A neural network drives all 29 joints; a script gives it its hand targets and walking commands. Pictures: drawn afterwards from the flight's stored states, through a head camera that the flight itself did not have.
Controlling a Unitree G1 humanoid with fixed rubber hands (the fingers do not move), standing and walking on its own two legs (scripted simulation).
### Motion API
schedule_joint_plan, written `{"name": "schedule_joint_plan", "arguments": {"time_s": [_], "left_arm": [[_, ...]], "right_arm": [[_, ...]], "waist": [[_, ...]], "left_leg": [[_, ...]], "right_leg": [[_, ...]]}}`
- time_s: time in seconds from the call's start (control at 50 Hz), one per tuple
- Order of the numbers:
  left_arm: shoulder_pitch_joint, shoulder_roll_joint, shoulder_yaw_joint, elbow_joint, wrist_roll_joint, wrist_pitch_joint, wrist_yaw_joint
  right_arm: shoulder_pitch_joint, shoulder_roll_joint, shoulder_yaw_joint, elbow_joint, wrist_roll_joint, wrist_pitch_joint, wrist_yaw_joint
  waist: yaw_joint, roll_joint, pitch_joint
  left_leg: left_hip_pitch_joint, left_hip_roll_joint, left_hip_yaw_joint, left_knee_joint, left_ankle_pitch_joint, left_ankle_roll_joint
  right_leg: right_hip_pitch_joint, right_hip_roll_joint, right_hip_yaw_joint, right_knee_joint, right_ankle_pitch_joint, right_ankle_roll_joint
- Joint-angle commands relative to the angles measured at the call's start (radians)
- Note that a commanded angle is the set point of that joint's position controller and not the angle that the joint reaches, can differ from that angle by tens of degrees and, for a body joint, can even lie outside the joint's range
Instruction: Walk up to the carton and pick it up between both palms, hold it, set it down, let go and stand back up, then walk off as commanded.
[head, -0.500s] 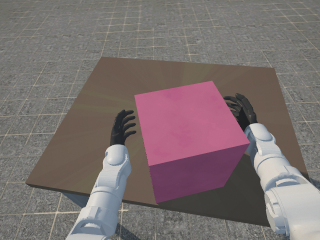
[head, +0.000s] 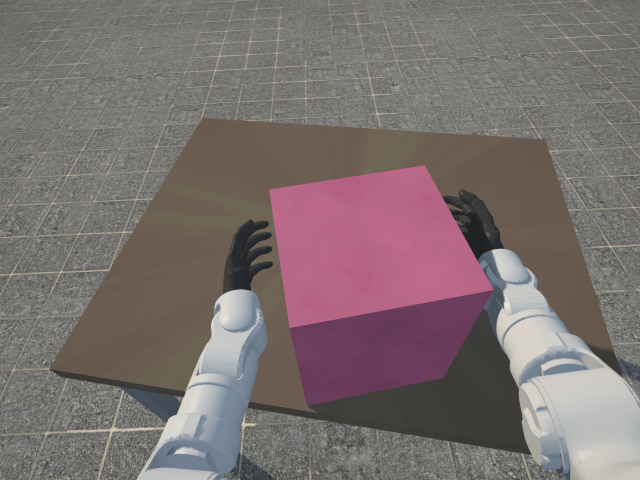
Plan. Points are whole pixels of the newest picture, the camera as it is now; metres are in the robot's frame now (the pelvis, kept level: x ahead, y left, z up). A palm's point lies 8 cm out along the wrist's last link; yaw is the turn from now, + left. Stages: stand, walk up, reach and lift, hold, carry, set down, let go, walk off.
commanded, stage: reach and lift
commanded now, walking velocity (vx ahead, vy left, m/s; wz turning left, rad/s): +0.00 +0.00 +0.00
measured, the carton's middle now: (363, 291) +0.38 +0.04 +0.00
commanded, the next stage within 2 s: none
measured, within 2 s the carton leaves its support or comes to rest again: leaves its support in 1.28 s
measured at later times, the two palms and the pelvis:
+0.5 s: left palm (243, 280) +0.33 +0.19 +0.06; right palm (475, 252) +0.44 -0.10 +0.05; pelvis +0.00 +0.00 +0.00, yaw +0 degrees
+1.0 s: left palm (248, 279) +0.34 +0.19 +0.06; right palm (478, 252) +0.43 -0.10 +0.06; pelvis +0.00 +0.00 +0.00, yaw +0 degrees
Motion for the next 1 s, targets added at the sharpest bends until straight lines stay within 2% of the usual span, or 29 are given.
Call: {"name": "schedule_joint_plan", "arguments": {"time_s": [0.0,0.02,0.08,0.1,0.16,0.2,0.24,0.28,0.32,0.36,0.42,0.46,0.48,0.56,0.58,0.6,0.62,0.64,0.66,0.7,0.72,0.74,0.84,0.86,0.88,0.9,0.94,0.96,0.98], "left_arm": [[-0.39,-0.13,0.084,-0.08,0.075,-0.058,-0.009],[-0.421,-0.143,0.074,-0.065,0.078,-0.054,-0.011],[-0.377,-0.144,0.085,-0.069,0.085,-0.055,-0.01],[-0.397,-0.147,0.071,-0.1,0.069,-0.062,-0.008],[-0.411,-0.136,0.083,-0.071,0.074,-0.082,-0.023],[-0.406,-0.159,0.078,-0.058,0.079,-0.087,-0.022],[-0.413,-0.146,0.1,-0.019,0.102,-0.081,-0.021],[-0.395,-0.139,0.102,-0.005,0.094,-0.076,-0.027],[-0.378,-0.157,0.097,0.004,0.102,-0.094,-0.033],[-0.41,-0.159,0.119,-0.048,0.127,-0.083,-0.014],[-0.431,-0.174,0.07,-0.036,0.079,-0.096,-0.022],[-0.411,-0.183,0.073,-0.038,0.105,-0.086,-0.008],[-0.419,-0.2,0.052,-0.052,0.105,-0.083,-0.001],[-0.438,-0.189,0.076,0.003,0.095,-0.098,-0.03],[-0.438,-0.204,0.066,-0.014,0.107,-0.093,-0.015],[-0.419,-0.217,0.05,-0.001,0.108,-0.094,-0.023],[-0.386,-0.233,0.051,-0.017,0.116,-0.087,-0.022],[-0.403,-0.225,0.042,-0.022,0.1,-0.093,-0.035],[-0.397,-0.242,0.057,0.001,0.13,-0.083,-0.022],[-0.432,-0.25,0.036,-0.01,0.117,-0.099,-0.024],[-0.485,-0.254,0.049,-0.006,0.13,-0.091,-0.029],[-0.456,-0.271,0.051,0.053,0.135,-0.09,-0.052],[-0.548,-0.623,-0.075,0.028,0.191,-0.11,-0.138],[-0.551,-0.625,-0.102,-0.012,0.174,-0.126,-0.151],[-0.5,-0.637,-0.113,0.045,0.182,-0.125,-0.17],[-0.57,-0.654,-0.145,-0.022,0.175,-0.136,-0.163],[-0.554,-0.665,-0.143,0.011,0.198,-0.117,-0.164],[-0.565,-0.617,-0.133,0.012,0.184,-0.117,-0.172],[-0.546,-0.648,-0.137,0.0,0.191,-0.11,-0.171]], "right_arm": [[-0.455,0.026,-0.01,-0.123,-0.022,-0.024,-0.019],[-0.475,0.016,-0.024,-0.106,-0.021,-0.019,-0.015],[-0.452,0.013,-0.029,-0.103,-0.019,-0.031,-0.019],[-0.484,0.026,-0.016,-0.158,-0.029,-0.043,-0.016],[-0.467,0.066,-0.014,-0.135,-0.039,-0.043,-0.025],[-0.481,0.076,-0.035,-0.16,-0.066,-0.043,-0.026],[-0.47,0.06,-0.037,-0.123,-0.06,-0.034,-0.029],[-0.455,0.067,-0.036,-0.123,-0.067,-0.032,-0.044],[-0.445,0.086,-0.041,-0.124,-0.07,-0.042,-0.034],[-0.464,0.06,-0.064,-0.112,-0.07,-0.056,-0.036],[-0.472,0.113,-0.025,-0.165,-0.051,-0.048,-0.04],[-0.47,0.122,-0.034,-0.175,-0.059,-0.051,-0.04],[-0.484,0.071,-0.055,-0.138,-0.067,-0.055,-0.037],[-0.472,0.168,-0.01,-0.189,-0.067,-0.042,-0.044],[-0.477,0.129,-0.032,-0.152,-0.069,-0.041,-0.035],[-0.451,0.161,-0.028,-0.162,-0.084,-0.045,-0.045],[-0.453,0.159,-0.019,-0.165,-0.063,-0.059,-0.039],[-0.462,0.193,-0.016,-0.217,-0.08,-0.055,-0.052],[-0.462,0.142,-0.042,-0.125,-0.095,-0.046,-0.037],[-0.46,0.191,-0.03,-0.125,-0.076,-0.047,-0.041],[-0.485,0.199,-0.034,-0.124,-0.093,-0.037,-0.027],[-0.484,0.3,-0.015,-0.193,-0.115,-0.032,-0.034],[-0.496,0.643,0.009,-0.142,-0.219,-0.057,0.053],[-0.502,0.685,0.036,-0.218,-0.233,-0.071,0.042],[-0.461,0.719,0.044,-0.21,-0.244,-0.068,0.032],[-0.498,0.717,0.032,-0.249,-0.256,-0.093,0.036],[-0.487,0.73,0.055,-0.201,-0.261,-0.084,0.034],[-0.493,0.755,0.086,-0.25,-0.243,-0.084,0.02],[-0.508,0.761,0.094,-0.241,-0.23,-0.082,0.017]], "waist": [[-0.027,-0.079,-0.463],[-0.04,-0.062,-0.441],[-0.021,-0.05,-0.452],[-0.028,-0.066,-0.493],[-0.037,-0.078,-0.473],[-0.039,-0.109,-0.506],[-0.024,-0.081,-0.445],[-0.045,-0.095,-0.415],[-0.038,-0.094,-0.435],[-0.036,-0.033,-0.493],[-0.045,-0.091,-0.462],[-0.032,-0.047,-0.493],[-0.048,-0.031,-0.479],[-0.026,-0.099,-0.468],[-0.035,-0.056,-0.457],[-0.055,-0.063,-0.462],[-0.03,-0.047,-0.489],[-0.061,-0.098,-0.497],[-0.048,-0.048,-0.449],[-0.065,-0.051,-0.437],[-0.047,-0.044,-0.43],[-0.045,-0.105,-0.433],[-0.065,-0.042,-0.48],[-0.085,-0.092,-0.568],[-0.098,-0.098,-0.519],[-0.106,-0.061,-0.616],[-0.098,-0.069,-0.535],[-0.094,-0.107,-0.538],[-0.082,-0.086,-0.501]], "left_leg": [[0.27,-0.005,0.063,0.059,0.475,-0.04],[0.267,-0.005,0.062,0.044,0.445,-0.041],[0.252,-0.013,0.061,0.055,0.453,-0.04],[0.273,-0.008,0.057,0.058,0.472,-0.04],[0.248,-0.012,0.06,0.07,0.508,-0.033],[0.239,-0.013,0.067,0.063,0.461,-0.027],[0.225,-0.014,0.072,0.049,0.44,-0.026],[0.221,-0.016,0.064,0.044,0.435,-0.027],[0.236,-0.013,0.069,0.048,0.445,-0.024],[0.282,-0.01,0.064,0.05,0.51,-0.042],[0.252,-0.01,0.064,0.065,0.458,-0.03],[0.265,-0.008,0.059,0.064,0.478,-0.039],[0.291,0.003,0.048,0.067,0.504,-0.054],[0.222,-0.019,0.071,0.068,0.44,-0.016],[0.251,-0.003,0.061,0.053,0.429,-0.03],[0.256,-0.011,0.064,0.058,0.459,-0.034],[0.273,-0.004,0.057,0.063,0.49,-0.039],[0.264,-0.018,0.066,0.073,0.474,-0.029],[0.286,-0.002,0.059,0.048,0.487,-0.038],[0.276,-0.004,0.05,0.051,0.44,-0.035],[0.261,-0.007,0.06,0.047,0.436,-0.034],[0.226,-0.014,0.068,0.046,0.38,-0.016],[0.294,-0.013,0.057,0.034,0.475,-0.034],[0.335,-0.016,0.065,0.055,0.515,-0.034],[0.318,-0.026,0.061,0.05,0.495,-0.023],[0.349,-0.022,0.059,0.053,0.524,-0.042],[0.348,-0.016,0.058,0.045,0.518,-0.03],[0.339,-0.026,0.068,0.048,0.51,-0.023],[0.329,-0.026,0.07,0.041,0.513,-0.027]], "right_leg": [[0.132,0.067,-0.065,-0.061,0.073,-0.041],[0.112,0.063,-0.071,-0.075,0.046,-0.04],[0.123,0.06,-0.062,-0.073,0.042,-0.044],[0.121,0.067,-0.075,-0.067,0.067,-0.04],[0.138,0.059,-0.064,-0.058,0.121,-0.03],[0.135,0.058,-0.065,-0.065,0.08,-0.027],[0.138,0.055,-0.06,-0.068,0.058,-0.029],[0.155,0.049,-0.063,-0.072,0.1,-0.017],[0.14,0.054,-0.062,-0.068,0.082,-0.022],[0.129,0.063,-0.073,-0.072,0.095,-0.041],[0.101,0.06,-0.066,-0.071,0.067,-0.032],[0.109,0.059,-0.072,-0.072,0.067,-0.04],[0.085,0.069,-0.088,-0.067,0.087,-0.05],[0.125,0.043,-0.058,-0.076,0.055,-0.031],[0.094,0.052,-0.071,-0.071,0.032,-0.041],[0.11,0.053,-0.073,-0.077,0.082,-0.036],[0.109,0.062,-0.077,-0.077,0.091,-0.04],[0.131,0.052,-0.07,-0.076,0.134,-0.028],[0.092,0.061,-0.085,-0.077,0.076,-0.039],[0.088,0.052,-0.072,-0.084,0.045,-0.04],[0.102,0.05,-0.072,-0.081,0.012,-0.044],[0.124,0.039,-0.065,-0.085,0.023,-0.026],[0.113,0.04,-0.091,-0.086,0.088,-0.053],[0.121,0.036,-0.089,-0.088,0.16,-0.043],[0.154,0.025,-0.084,-0.096,0.197,-0.038],[0.148,0.03,-0.099,-0.082,0.236,-0.041],[0.146,0.035,-0.1,-0.089,0.228,-0.038],[0.197,0.035,-0.095,-0.083,0.279,-0.027],[0.208,0.036,-0.098,-0.082,0.282,-0.033]]}}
